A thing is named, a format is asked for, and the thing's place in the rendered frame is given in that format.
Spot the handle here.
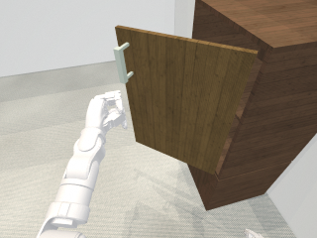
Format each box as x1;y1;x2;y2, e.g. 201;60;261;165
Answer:
113;43;134;84

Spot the left robot hand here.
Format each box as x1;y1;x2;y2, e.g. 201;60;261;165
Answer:
85;90;128;136

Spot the cupboard door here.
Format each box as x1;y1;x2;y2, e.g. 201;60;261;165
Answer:
115;25;258;175

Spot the left robot forearm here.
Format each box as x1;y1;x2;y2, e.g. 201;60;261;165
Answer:
36;127;106;238

